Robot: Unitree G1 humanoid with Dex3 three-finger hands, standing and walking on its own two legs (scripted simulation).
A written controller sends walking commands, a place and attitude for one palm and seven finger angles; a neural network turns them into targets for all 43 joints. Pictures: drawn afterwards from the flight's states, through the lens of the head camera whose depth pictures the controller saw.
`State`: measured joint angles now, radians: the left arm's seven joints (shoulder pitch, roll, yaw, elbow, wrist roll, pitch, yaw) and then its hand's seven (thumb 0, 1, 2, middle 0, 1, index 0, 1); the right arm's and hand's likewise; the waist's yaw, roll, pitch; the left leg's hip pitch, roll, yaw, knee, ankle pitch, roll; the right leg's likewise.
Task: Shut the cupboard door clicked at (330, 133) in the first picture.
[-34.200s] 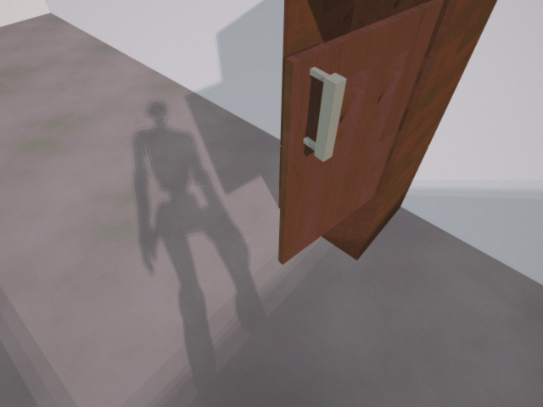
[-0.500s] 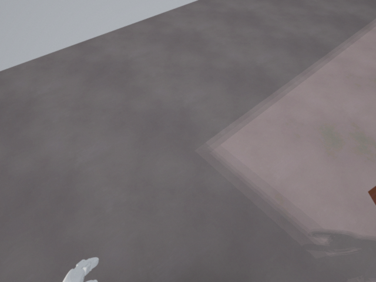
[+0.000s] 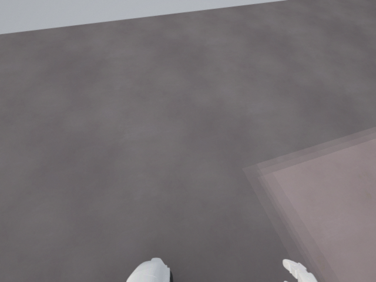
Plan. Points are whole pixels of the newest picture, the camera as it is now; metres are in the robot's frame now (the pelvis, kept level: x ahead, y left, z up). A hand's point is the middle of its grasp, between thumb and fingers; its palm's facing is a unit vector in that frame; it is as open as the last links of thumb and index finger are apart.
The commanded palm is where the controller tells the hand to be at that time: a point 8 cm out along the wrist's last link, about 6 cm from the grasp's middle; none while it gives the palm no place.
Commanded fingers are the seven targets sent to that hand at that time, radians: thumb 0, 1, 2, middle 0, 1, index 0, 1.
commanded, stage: walk to a spot facing it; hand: left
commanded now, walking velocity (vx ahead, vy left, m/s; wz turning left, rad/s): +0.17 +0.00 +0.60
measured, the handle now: out of the picture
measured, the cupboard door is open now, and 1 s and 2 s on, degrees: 51 51 51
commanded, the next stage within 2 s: turn to face it in 0.04 s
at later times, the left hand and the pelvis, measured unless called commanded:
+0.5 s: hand (128, 280) +0.13 +0.14 -0.14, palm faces +0.03 -0.97 -0.22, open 7.3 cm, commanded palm none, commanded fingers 0.00 0.90 0.90 -0.20 -0.30 -0.20 -0.30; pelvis +0.10 -0.04 +0.03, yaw +0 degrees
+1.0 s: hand (148, 215) +0.28 +0.12 -0.13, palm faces -0.23 -0.93 -0.29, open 7.4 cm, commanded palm none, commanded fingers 0.00 0.90 0.90 -0.20 -0.30 -0.20 -0.30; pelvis +0.13 -0.07 +0.01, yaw -16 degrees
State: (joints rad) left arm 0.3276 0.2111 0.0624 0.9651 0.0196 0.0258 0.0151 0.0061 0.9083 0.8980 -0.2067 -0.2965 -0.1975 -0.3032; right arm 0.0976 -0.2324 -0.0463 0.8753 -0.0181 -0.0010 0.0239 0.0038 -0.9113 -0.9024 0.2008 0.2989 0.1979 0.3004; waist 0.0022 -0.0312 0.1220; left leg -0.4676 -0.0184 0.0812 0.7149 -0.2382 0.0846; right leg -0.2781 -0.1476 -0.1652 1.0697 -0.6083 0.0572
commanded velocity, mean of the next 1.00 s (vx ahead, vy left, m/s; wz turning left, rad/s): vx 0.01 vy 0.00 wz -0.47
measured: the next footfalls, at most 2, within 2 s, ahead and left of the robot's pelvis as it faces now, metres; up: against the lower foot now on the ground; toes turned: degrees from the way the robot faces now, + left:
right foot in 0.36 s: +0.13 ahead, -0.15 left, +0.00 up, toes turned +3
left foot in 0.64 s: +0.13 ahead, +0.08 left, +0.00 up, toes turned -3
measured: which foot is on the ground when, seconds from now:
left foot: down 0.00-0.38, up 0.40-0.62, down 0.64-0.92, up 0.94-1.00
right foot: up 0.00-0.34, down 0.36-0.64, up 0.66-0.90, down 0.92-1.00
